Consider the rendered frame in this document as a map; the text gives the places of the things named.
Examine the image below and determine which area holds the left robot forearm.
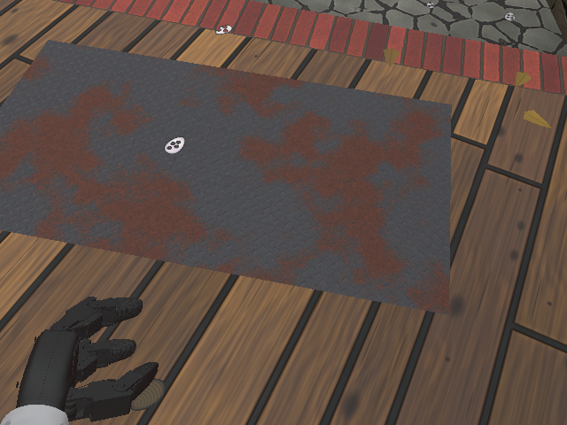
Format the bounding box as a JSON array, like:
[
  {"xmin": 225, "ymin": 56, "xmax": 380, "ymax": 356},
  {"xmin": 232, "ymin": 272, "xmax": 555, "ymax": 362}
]
[{"xmin": 0, "ymin": 405, "xmax": 69, "ymax": 425}]

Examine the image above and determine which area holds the robot left hand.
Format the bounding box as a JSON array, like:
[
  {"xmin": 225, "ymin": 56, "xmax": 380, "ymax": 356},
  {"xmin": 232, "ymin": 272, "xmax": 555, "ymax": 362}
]
[{"xmin": 16, "ymin": 297, "xmax": 159, "ymax": 422}]

